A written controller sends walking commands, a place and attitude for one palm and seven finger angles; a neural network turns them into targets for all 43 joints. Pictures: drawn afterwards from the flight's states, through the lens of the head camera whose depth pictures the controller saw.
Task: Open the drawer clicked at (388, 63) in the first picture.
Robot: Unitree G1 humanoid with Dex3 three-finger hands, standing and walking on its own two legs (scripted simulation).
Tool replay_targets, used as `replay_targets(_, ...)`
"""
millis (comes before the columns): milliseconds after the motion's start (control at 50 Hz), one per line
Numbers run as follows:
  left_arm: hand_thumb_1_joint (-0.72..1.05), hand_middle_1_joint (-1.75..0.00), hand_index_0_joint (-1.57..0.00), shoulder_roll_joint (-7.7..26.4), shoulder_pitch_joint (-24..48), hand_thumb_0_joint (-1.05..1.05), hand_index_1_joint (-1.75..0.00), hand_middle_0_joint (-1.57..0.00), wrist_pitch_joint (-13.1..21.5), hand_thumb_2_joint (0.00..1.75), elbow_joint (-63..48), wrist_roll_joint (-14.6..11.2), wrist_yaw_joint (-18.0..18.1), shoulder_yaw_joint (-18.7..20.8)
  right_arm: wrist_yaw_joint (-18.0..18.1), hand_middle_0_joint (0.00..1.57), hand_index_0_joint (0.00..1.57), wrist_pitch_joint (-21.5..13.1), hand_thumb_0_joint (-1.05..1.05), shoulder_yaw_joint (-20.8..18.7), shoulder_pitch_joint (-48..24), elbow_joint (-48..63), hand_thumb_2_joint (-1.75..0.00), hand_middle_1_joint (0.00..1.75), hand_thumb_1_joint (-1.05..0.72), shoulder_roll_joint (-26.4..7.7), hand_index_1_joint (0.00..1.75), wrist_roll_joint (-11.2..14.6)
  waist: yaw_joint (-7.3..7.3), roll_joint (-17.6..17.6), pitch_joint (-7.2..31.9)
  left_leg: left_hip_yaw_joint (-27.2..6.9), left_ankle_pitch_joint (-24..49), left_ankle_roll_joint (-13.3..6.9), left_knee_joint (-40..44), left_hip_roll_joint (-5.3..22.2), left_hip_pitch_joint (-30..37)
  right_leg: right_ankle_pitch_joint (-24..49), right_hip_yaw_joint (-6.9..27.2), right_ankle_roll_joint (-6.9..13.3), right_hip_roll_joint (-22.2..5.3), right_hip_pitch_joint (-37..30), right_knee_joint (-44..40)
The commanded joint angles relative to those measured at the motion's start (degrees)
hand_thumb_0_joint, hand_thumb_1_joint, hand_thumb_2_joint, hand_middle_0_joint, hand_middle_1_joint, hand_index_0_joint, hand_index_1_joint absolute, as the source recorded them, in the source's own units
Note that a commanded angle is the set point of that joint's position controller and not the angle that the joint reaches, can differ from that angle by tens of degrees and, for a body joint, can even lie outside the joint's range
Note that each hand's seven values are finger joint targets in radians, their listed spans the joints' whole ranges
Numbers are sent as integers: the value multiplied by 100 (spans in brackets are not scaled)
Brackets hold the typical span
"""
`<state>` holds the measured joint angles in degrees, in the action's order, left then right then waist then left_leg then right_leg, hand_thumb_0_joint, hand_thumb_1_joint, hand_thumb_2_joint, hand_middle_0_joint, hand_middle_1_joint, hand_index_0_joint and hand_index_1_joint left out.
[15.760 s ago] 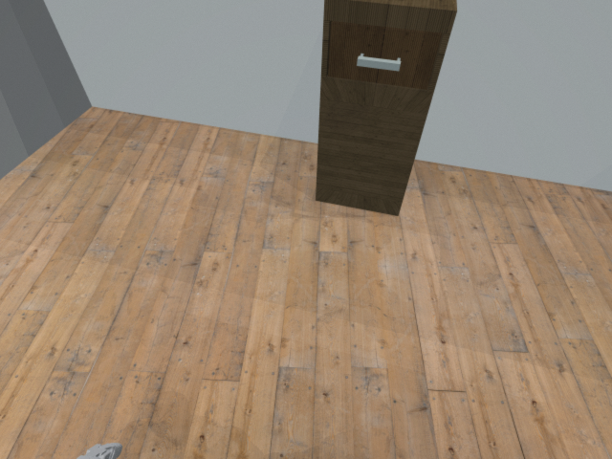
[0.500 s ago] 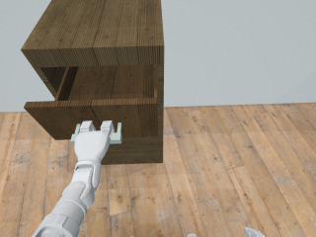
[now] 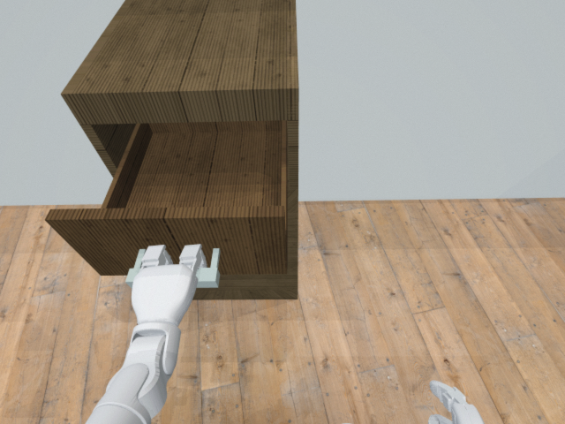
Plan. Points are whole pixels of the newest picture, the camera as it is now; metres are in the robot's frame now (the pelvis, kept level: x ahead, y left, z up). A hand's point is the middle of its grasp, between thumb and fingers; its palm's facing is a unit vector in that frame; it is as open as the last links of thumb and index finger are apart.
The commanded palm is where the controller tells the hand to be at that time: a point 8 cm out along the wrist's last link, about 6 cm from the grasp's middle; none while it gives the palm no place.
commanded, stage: pull the drawer open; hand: left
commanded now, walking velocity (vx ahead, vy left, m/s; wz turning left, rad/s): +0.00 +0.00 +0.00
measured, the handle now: (176, 266) +0.36 +0.19 -0.01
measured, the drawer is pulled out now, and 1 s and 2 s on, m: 0.21 0.30 0.30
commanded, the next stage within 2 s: open the thumb to release the handle in 1.08 s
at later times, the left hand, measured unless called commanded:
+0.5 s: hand (172, 335) +0.25 +0.18 -0.04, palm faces +0.00 -0.10 -1.00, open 5.6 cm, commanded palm +0.21 +0.19 +0.01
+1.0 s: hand (168, 361) +0.22 +0.18 -0.04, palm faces +0.01 -0.12 -0.99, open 5.7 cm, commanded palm +0.17 +0.19 +0.01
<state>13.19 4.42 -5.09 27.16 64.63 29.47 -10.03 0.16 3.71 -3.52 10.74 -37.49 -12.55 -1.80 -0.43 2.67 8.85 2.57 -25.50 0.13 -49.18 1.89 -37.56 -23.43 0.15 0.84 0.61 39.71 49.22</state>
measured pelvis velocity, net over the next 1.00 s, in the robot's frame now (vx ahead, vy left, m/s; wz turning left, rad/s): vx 0.00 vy -0.01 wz -0.01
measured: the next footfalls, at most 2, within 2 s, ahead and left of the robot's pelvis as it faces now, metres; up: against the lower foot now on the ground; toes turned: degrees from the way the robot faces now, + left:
none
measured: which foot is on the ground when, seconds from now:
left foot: down 0.00-1.00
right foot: down 0.00-1.00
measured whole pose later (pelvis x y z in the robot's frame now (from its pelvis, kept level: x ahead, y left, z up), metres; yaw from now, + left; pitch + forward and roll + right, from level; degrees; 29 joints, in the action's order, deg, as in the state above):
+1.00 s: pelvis +0.00 -0.01 -0.01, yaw -1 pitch +13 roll +1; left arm 13.5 -20.3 -3.7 4.8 65.3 31.1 -9.9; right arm -1.8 3.1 -1.3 5.8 -33.5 -11.7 -2.8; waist 1.5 1.8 8.7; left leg 3.1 -28.1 0.9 -53.0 2.3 -37.5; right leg -26.4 0.8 1.6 1.1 40.7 54.4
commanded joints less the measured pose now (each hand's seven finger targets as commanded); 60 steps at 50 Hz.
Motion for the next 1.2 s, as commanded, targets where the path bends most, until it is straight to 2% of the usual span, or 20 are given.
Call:
replay_targets(0,90,-135,-40,642,377,0,-135,-40,-5,90,-1291,-9,355,375,29,20,20,-238,0,-185,-400,764,-90,30,-90,-653,30,-5,164,-375,1567,-9,2068,-116,403,-337,874,2319,-126,190,162,-1112,-521)
replay_targets(40,90,-135,-40,794,221,0,-135,-40,-36,90,-1405,19,383,520,48,20,20,-224,0,-169,-447,762,-90,30,-90,-657,30,-12,217,-358,1599,-3,2122,-102,403,-347,855,2440,-88,197,161,-1188,-484)
replay_targets(80,90,-135,-40,577,216,0,-135,-40,-58,90,-1486,-7,381,305,34,20,20,-241,0,-152,-513,782,-90,30,-90,-635,30,0,169,-306,1422,-13,1968,-101,419,-349,845,2235,-116,194,156,-1062,-519)
replay_targets(160,90,-135,-40,532,44,0,-135,-40,-78,90,-1654,-15,381,249,42,20,20,-258,0,-147,-612,806,-90,30,-90,-626,30,-8,187,-335,1447,-21,1951,-108,406,-348,903,2200,-104,193,156,-1060,-520)
replay_targets(200,90,-135,-40,524,-77,0,-135,-40,-100,90,-1591,-32,356,255,53,20,20,-271,0,-128,-644,817,-90,30,-90,-623,30,-2,184,-514,1321,-21,1824,-116,412,-364,836,2117,-110,175,151,-1051,-552)
replay_targets(220,90,-135,-40,634,-72,0,-135,-40,-88,90,-1646,-40,348,360,70,20,20,-275,0,-126,-683,816,-90,30,-90,-634,30,0,213,-497,1354,-18,1833,-111,426,-367,837,2143,-65,183,151,-1111,-568)
replay_targets(240,90,-135,-40,709,-157,0,-135,-40,-79,90,-1674,-4,352,422,74,20,20,-275,0,-122,-684,824,-90,30,-90,-629,30,-12,265,-428,1402,-12,1850,-104,425,-370,834,2160,-51,186,151,-1121,-521)
replay_targets(260,90,-135,-40,592,-257,0,-135,-40,-73,90,-1773,-17,343,306,65,20,20,-285,0,-108,-702,864,-90,30,-90,-610,30,-18,269,-346,1430,-3,1891,-110,413,-376,862,2234,-65,187,138,-1141,-513)
replay_targets(340,90,-135,-40,630,-850,0,-135,-40,-37,90,-2046,-45,322,377,20,20,20,-283,0,-101,-752,937,-90,30,-90,-590,30,-16,339,-379,1488,-8,2128,-93,374,-366,905,2505,-33,194,139,-1232,-449)
replay_targets(400,90,-135,-40,538,-1295,0,-135,-40,-9,90,-2215,-38,334,318,-23,20,20,-284,0,-79,-838,1008,-90,30,-90,-556,30,-22,350,-440,1326,-13,2061,-89,343,-378,821,2517,-21,190,137,-1190,-437)
replay_targets(600,90,-135,-40,660,-1583,0,-135,-40,-30,90,-2635,79,480,414,-38,20,20,-303,0,-52,-987,1056,-90,30,-90,-534,30,-74,340,-412,1258,-50,1746,-85,224,-379,774,2095,11,197,157,-930,-360)
replay_targets(680,90,-135,-40,589,-2182,0,-135,-40,-23,90,-2828,1,458,339,-66,20,20,-320,0,-16,-1044,1124,-90,30,-90,-510,30,-63,410,-426,1257,-50,1897,-78,197,-385,776,2341,19,195,150,-1027,-306)
replay_targets(760,90,-135,-40,729,-2618,0,-135,-40,22,90,-2888,-48,444,558,-62,20,20,-320,0,21,-1081,1171,-90,30,-90,-496,30,-51,474,-538,1119,-50,1725,-75,208,-405,615,2333,81,188,138,-1090,-313)
replay_targets(820,90,-135,-40,754,-2675,0,-135,-40,63,90,-3058,15,475,550,-84,20,20,-312,0,35,-1138,1199,-90,30,-90,-502,30,-73,458,-405,1097,-72,1726,-64,172,-401,621,2229,120,217,166,-973,-267)
replay_targets(940,90,-135,-40,613,-3391,0,-135,-40,94,90,-3257,0,484,383,-193,20,20,-327,0,59,-1142,1322,-90,30,-90,-483,30,-69,538,-262,1097,-70,1934,-56,89,-386,628,2319,133,232,184,-910,-139)
replay_targets(1020,90,-135,-40,609,-3361,0,-135,-40,92,90,-3407,12,487,369,-232,20,20,-323,0,38,-1100,1341,-90,30,-90,-503,30,-88,468,-299,1195,-114,2152,-57,-6,-350,647,2528,145,229,184,-853,-52)
replay_targets(1080,90,-135,-40,561,-3529,0,-135,-40,99,90,-3364,6,504,331,-243,20,20,-344,0,48,-1092,1353,-90,30,-90,-497,30,-95,470,-455,1151,-101,2058,-67,-58,-365,547,2571,158,203,174,-844,-25)
replay_targets(1140,90,-135,-40,716,-3545,0,-135,-40,106,90,-3453,8,537,494,-223,20,20,-355,0,39,-1075,1359,-90,30,-90,-505,30,-102,506,-408,1219,-96,2056,-59,-76,-381,536,2676,214,209,169,-898,3)
replay_targets(1160,90,-135,-40,1023,-1725,0,-135,-40,58,90,-3318,163,591,655,-119,20,20,-275,0,32,-1103,1082,-90,30,-90,-601,30,-139,138,-490,1173,-150,1724,-77,-181,-375,431,2450,247,182,125,-533,-9)
replay_targets(1180,83,-134,-40,897,-1660,0,-134,-40,57,87,-3192,255,648,662,-61,20,20,-315,0,2,-1086,1104,-90,30,-90,-535,30,-186,253,-374,1131,-118,1567,-79,-179,-392,419,2175,203,177,136,-474,-35)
